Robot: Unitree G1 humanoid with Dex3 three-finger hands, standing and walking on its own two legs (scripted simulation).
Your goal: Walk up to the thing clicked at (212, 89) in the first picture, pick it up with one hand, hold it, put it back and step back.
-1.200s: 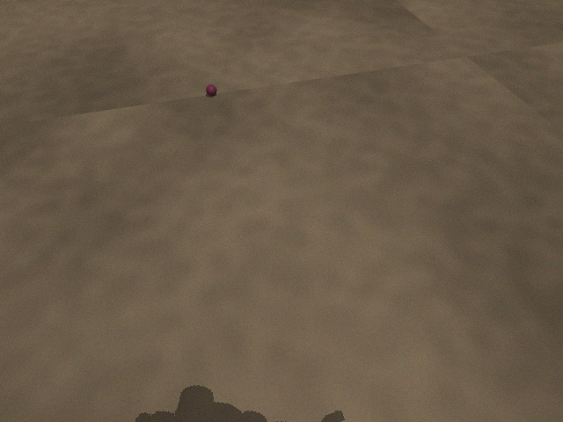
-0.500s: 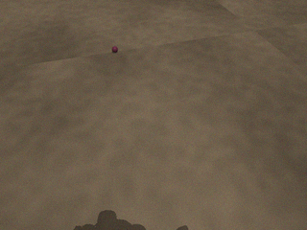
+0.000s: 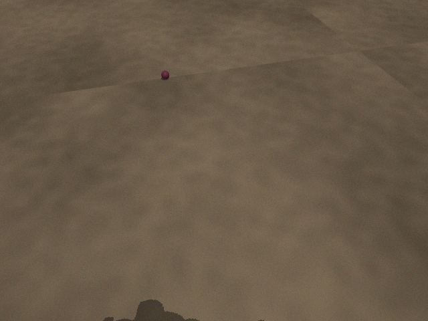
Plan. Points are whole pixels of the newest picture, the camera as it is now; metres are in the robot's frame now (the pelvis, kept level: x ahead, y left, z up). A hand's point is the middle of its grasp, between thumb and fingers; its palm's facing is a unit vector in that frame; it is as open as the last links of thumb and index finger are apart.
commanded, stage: walk up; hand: left
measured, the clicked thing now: (165, 74) +2.06 +0.41 -0.75
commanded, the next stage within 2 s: none
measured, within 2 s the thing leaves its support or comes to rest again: neither
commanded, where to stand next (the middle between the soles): +1.64 +0.16 m, yaw +6 degrees
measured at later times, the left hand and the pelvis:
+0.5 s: hand (51, 275) +0.24 +0.38 -0.15, palm faces -0.01 -0.95 -0.32, open 7.4 cm; pelvis +0.18 +0.10 +0.00, yaw +3 degrees
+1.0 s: hand (108, 164) +0.56 +0.33 -0.13, palm faces +0.06 -0.94 -0.34, open 7.4 cm; pelvis +0.48 +0.07 -0.01, yaw +5 degrees
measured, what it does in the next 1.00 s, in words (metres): walks ahead: left foot, then right foot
